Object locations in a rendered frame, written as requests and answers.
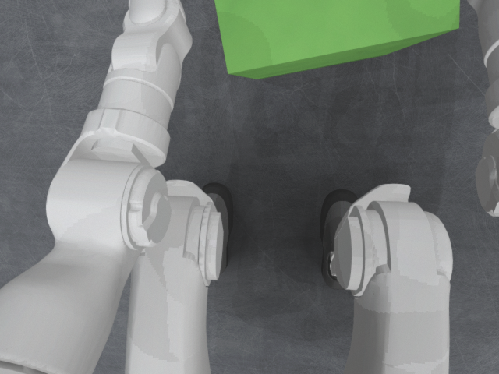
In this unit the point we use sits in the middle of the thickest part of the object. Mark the robot left thigh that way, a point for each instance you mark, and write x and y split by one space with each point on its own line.
166 330

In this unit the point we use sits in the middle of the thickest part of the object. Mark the left robot upper arm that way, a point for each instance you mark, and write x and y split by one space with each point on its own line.
56 317

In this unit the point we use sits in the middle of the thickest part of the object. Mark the carton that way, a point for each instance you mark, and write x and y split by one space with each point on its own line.
266 38

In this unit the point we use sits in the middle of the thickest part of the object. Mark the robot left forearm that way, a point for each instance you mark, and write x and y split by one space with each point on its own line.
131 120

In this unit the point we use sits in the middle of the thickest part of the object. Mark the right robot upper arm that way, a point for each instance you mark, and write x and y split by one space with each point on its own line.
487 175

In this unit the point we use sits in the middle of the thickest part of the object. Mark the robot right foot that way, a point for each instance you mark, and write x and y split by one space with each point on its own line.
333 210

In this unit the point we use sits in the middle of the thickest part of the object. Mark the robot right forearm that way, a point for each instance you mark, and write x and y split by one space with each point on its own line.
488 29

